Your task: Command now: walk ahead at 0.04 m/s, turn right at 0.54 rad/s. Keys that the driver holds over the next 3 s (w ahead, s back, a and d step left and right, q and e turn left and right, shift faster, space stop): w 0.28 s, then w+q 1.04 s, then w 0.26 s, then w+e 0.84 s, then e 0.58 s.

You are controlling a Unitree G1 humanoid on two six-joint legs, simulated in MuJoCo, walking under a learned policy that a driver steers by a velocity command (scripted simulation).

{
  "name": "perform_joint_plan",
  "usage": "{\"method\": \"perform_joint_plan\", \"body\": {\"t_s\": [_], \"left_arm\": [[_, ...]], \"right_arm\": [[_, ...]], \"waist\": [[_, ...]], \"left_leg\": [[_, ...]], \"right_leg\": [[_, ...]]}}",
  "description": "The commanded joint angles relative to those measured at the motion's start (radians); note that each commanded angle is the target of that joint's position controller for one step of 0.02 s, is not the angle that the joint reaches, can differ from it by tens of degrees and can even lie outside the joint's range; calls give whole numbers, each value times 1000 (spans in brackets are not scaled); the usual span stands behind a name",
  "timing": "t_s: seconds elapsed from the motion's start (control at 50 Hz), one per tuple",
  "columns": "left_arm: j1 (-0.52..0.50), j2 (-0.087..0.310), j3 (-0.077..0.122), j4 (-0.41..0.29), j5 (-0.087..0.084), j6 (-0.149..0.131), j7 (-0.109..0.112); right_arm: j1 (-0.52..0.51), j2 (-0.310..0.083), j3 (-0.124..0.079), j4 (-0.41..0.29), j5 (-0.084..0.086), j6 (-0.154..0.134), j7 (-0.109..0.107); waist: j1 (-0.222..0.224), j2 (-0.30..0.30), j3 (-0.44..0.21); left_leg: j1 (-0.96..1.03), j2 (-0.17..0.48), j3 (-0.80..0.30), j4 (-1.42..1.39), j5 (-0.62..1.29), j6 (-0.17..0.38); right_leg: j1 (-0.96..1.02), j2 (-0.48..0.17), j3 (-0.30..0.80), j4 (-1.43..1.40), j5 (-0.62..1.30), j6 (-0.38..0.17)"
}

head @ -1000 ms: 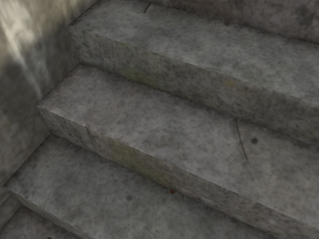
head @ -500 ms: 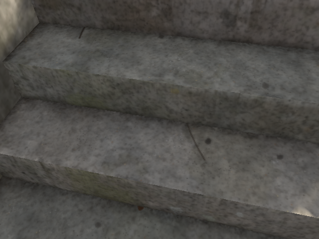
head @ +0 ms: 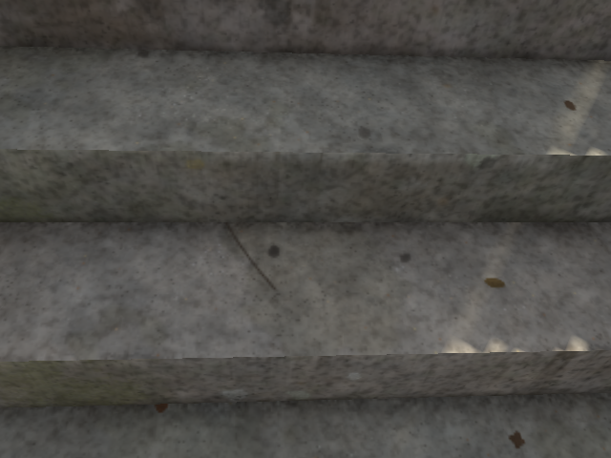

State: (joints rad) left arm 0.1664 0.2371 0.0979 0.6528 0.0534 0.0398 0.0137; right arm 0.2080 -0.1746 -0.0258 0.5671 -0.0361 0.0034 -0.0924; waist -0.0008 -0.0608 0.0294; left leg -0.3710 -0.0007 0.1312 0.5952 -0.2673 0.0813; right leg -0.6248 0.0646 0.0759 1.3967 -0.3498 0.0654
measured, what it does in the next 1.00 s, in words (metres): climbs: right foot, then left foot 0.19 m higher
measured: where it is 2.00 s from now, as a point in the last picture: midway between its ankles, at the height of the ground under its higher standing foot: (170, 107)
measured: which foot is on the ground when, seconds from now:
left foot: down 0.00-0.38, up 0.40-0.72, down 0.74-1.00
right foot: up 0.00-0.38, down 0.40-0.76, up 0.78-1.00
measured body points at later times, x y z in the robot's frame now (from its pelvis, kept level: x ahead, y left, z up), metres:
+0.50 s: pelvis +0.11 -0.05 +0.00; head +0.11 -0.06 +0.45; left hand +0.18 +0.20 -0.11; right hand +0.19 -0.30 -0.13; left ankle +0.04 +0.07 -0.50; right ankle +0.06 -0.13 -0.73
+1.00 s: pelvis +0.36 -0.02 +0.18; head +0.37 -0.01 +0.63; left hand +0.58 +0.20 +0.15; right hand +0.41 -0.27 +0.04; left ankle +0.32 +0.01 -0.54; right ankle +0.42 -0.14 -0.23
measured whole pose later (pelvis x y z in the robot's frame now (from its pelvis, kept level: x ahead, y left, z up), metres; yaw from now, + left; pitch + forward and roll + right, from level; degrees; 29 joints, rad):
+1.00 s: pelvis +0.36 -0.02 +0.18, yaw +14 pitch +4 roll +0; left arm -0.01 0.07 -0.04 0.50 0.06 -0.08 0.02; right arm 0.42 -0.21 -0.05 0.97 -0.03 -0.09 0.02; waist 0.00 -0.01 -0.06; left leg -0.32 -0.18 -0.04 0.62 -0.36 0.15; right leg -1.22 -0.04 0.02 2.18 -0.21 -0.10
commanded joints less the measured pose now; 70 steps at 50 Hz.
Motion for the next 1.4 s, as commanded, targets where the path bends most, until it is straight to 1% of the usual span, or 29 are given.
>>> {"method": "perform_joint_plan", "body": {"t_s": [0.02,0.12,0.26,0.3,0.36,0.4,0.42,0.46,0.52,0.58,0.64,0.68,0.72,0.74,0.76,0.78,0.8,0.86,0.94,1.04,1.1,1.16,1.18,1.2,1.22,1.24,1.28,1.34,1.4], "left_arm": [[-22,19,-5,-79,2,-2,-13],[-60,13,-19,-110,2,-14,-14],[-93,-12,-48,-80,-39,-49,-39],[-19,-14,-45,-66,-36,-50,-32],[247,9,-23,50,-24,-79,-6],[463,122,6,74,6,-100,5],[440,194,22,49,17,-87,19],[281,90,-11,76,-1,-110,4],[310,-61,-63,203,-14,-164,-20],[291,-31,-66,284,-8,-192,-41],[294,-8,-82,338,-63,-177,-7],[322,80,-79,307,-112,-160,41],[291,228,-31,260,-120,-178,44],[267,250,-16,213,-132,-174,20],[207,233,-5,126,-90,-186,-10],[97,148,-12,33,-50,-207,-60],[34,80,-17,-19,10,-212,-81],[-17,-158,-100,-119,21,-182,-34],[-64,-183,-148,-154,10,-122,-6],[-421,-235,-192,-317,24,-106,17],[-544,-240,-203,-376,26,-98,-5],[-121,-100,-129,-210,-50,-80,21],[25,-15,-96,-178,-63,-81,23],[112,59,-54,-136,-41,-92,28],[137,144,-25,-89,-18,-89,44],[66,112,-13,-95,-24,-60,49],[-11,-51,-38,38,-48,-98,35],[75,-168,-63,219,-4,-143,17],[98,-123,-56,269,-16,-181,-14]], "right_arm": [[29,-109,-34,-39,-5,-25,-6],[135,-159,-64,27,-5,-47,13],[86,-168,-69,118,-2,-94,44],[119,-183,-76,148,1,-79,52],[95,-146,-64,192,17,-51,75],[-19,-7,-29,148,59,-78,98],[60,-34,-47,144,55,-78,86],[-146,-34,-43,67,17,-79,68],[-145,73,0,33,12,-55,76],[-321,106,35,-67,21,-37,73],[-401,71,72,-145,39,3,81],[-248,32,62,-47,47,24,87],[83,0,44,35,24,33,69],[153,-54,23,62,-3,18,73],[139,-144,-17,80,-3,19,84],[97,-274,-75,90,19,25,79],[-53,-249,-92,58,16,25,68],[35,-98,-58,265,14,-48,66],[97,-30,-19,338,11,-102,111],[299,-93,-28,404,8,-126,110],[342,-110,-49,373,37,-90,33],[214,-237,-95,264,51,-117,34],[145,-304,-121,223,64,-156,58],[79,-281,-129,201,59,-199,91],[75,-117,-100,141,71,-206,131],[57,-106,-99,85,-2,-194,141],[5,22,-53,43,-35,-151,129],[-2,98,2,14,-6,-80,107],[-63,85,19,-21,11,-45,93]], "waist": [[-17,125,-51],[-62,144,-47],[-33,158,-6],[-27,202,-3],[81,38,-40],[193,-168,-90],[196,-193,-232],[85,-31,71],[-13,57,85],[-48,47,133],[-64,-33,126],[-86,-17,-133],[-205,-213,-366],[-220,-175,-454],[-202,-73,-466],[-161,269,-443],[-126,164,-430],[18,-59,-5],[74,-11,97],[-41,128,36],[-84,107,-66],[125,173,-438],[202,203,-494],[255,148,-548],[208,-241,-539],[155,-156,-523],[13,151,-118],[-58,101,8],[-98,96,93]], "left_leg": [[203,227,-288,-220,-72,194],[320,324,-434,-375,-435,224],[104,270,-191,-452,-198,172],[88,286,-200,-468,-206,191],[-14,188,-148,-140,-89,178],[-473,4,-59,622,-125,55],[-601,-66,-218,1027,-135,3],[-916,-21,-197,1499,-47,-20],[-1059,-23,-258,1773,-88,41],[-1074,-51,-225,1706,-152,97],[-598,-31,87,1058,-148,81],[-177,-134,238,854,-197,63],[-104,-137,135,701,-264,129],[31,-169,30,490,-263,155],[206,-126,-278,298,-320,176],[322,82,-907,-139,-464,280],[304,147,-1131,-282,-400,284],[-11,99,-747,-193,-227,186],[-142,-6,-381,-183,135,56],[36,47,-495,-361,80,93],[72,99,-493,-557,625,155],[128,115,-382,-193,1868,104],[256,128,-421,26,1885,108],[172,75,-417,307,1611,102],[-258,-181,-330,866,243,7],[-378,-148,-353,1277,88,-6],[-620,-64,-276,1350,223,34],[-737,-56,-339,1535,128,69],[-796,-16,-345,1337,51,56]], "right_leg": [[-202,-5,-7,31,52,26],[-316,-38,10,-43,2,11],[66,-113,-167,-454,-16,-131],[222,-106,-202,-652,-112,-171],[556,-27,-251,-944,52,-205],[865,-371,266,-1104,156,-174],[872,-534,561,-1238,4,-307],[666,-508,370,-1276,-245,-321],[579,-406,55,-1181,-2,-200],[431,-356,-120,-1280,19,-131],[158,-232,-315,-1512,645,-145],[314,-236,-354,-1330,1609,-219],[692,-388,-311,-908,2199,-235],[710,-373,-299,-667,2061,-241],[441,-304,-223,-415,1694,-223],[52,-27,-173,72,451,-144],[-164,-1,48,598,335,-137],[-470,-63,22,846,343,-173],[-571,-106,-60,683,202,-161],[-816,-122,-144,775,-32,-178],[-416,-115,-199,326,-33,-165],[308,5,-221,-56,-87,-192],[360,-3,-171,-338,-59,-190],[542,-80,-6,-489,-122,-231],[738,-440,585,-757,238,-450],[598,-463,838,-925,74,-462],[367,-410,521,-869,-302,-347],[242,-350,213,-969,-87,-235],[198,-325,1,-1102,115,-196]]}}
